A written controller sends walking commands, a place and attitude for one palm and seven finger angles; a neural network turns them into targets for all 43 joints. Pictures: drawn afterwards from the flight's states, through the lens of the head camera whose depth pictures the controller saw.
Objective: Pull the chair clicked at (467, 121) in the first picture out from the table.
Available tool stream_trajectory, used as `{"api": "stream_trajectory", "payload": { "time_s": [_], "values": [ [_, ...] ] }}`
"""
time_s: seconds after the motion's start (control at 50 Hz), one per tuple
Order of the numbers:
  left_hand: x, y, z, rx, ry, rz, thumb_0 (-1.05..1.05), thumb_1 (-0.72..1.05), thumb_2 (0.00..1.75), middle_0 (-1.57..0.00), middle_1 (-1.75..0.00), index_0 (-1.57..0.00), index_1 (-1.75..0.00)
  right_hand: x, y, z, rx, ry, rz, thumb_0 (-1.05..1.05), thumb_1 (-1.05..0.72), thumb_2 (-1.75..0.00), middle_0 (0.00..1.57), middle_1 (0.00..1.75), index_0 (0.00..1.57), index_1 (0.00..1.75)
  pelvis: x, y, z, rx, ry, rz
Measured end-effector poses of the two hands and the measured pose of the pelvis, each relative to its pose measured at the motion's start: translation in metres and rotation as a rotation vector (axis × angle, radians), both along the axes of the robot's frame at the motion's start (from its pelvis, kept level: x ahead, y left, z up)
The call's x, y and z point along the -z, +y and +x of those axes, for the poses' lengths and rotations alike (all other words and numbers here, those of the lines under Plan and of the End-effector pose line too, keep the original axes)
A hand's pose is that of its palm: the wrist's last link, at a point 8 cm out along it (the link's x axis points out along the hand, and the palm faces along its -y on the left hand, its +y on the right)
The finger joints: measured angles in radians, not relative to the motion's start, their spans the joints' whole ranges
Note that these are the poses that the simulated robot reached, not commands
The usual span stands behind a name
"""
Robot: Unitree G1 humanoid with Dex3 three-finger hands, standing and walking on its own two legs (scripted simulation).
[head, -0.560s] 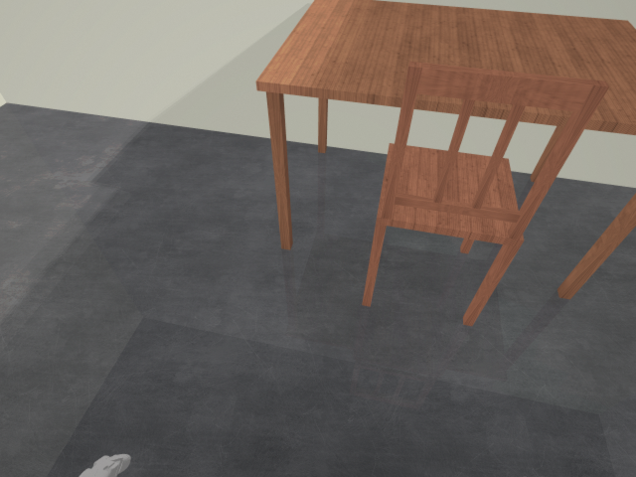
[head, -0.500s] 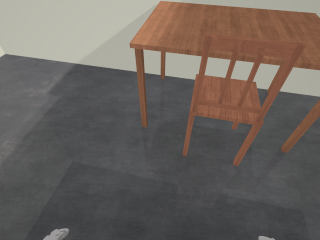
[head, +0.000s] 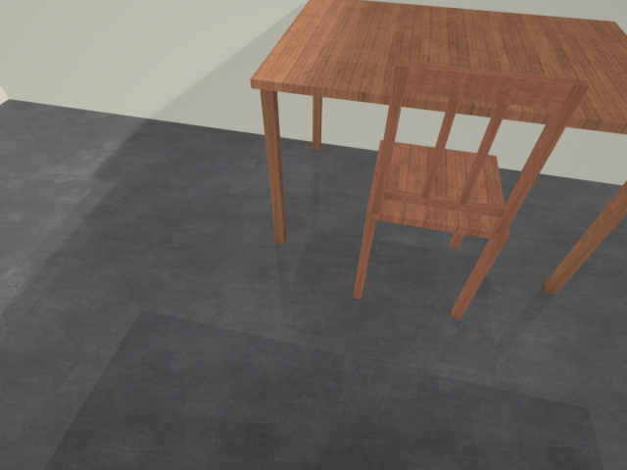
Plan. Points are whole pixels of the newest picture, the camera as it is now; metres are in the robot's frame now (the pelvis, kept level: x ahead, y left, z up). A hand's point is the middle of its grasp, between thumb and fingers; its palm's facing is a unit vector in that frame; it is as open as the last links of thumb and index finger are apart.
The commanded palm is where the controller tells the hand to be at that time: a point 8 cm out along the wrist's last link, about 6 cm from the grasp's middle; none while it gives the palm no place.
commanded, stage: stand and wait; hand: left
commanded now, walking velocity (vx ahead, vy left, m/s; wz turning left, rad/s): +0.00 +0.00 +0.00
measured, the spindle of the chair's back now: (438, 151) +0.85 -0.26 -0.08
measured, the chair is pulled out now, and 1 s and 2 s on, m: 0.00 0.00 0.00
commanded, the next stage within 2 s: look at it before walking up in 0.26 s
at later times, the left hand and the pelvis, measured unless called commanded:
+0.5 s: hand out of the picture +0.08 +0.24 -0.15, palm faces -0.03 -0.94 -0.34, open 7.4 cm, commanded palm none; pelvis +0.00 +0.00 +0.00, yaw +0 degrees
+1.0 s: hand out of the picture +0.07 +0.25 -0.15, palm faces -0.02 -0.94 -0.34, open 7.4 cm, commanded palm none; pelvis +0.00 +0.00 +0.00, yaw +0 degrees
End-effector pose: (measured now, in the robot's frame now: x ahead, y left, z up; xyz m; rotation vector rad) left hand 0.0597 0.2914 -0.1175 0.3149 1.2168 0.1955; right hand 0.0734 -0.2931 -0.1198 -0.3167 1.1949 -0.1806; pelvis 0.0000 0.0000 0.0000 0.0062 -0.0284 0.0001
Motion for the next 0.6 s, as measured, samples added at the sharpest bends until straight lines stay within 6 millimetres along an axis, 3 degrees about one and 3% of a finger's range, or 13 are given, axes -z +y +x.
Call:
{"api": "stream_trajectory", "payload": {
  "time_s": [0.2, 0.6],
  "values": [
    [-0.002, 0.0, 0.0, 0.003, 0.001, 0.003, 0.0, 0.91, 0.9, -0.2, -0.3, -0.2, -0.3, 0.003, -0.001, -0.018, 0.019, 0.035, 0.007, 0.01, -0.9, -0.9, 0.2, 0.3, 0.21, 0.3, -0.001, -0.001, -0.004, 0.003, -0.002, 0.0],
    [-0.003, -0.002, 0.01, 0.012, -0.016, -0.003, 0.0, 0.91, 0.9, -0.2, -0.3, -0.2, -0.3, 0.001, 0.003, -0.009, 0.016, 0.018, 0.013, 0.01, -0.9, -0.9, 0.2, 0.3, 0.21, 0.3, -0.003, -0.001, -0.002, 0.006, 0.005, 0.0]
  ]
}}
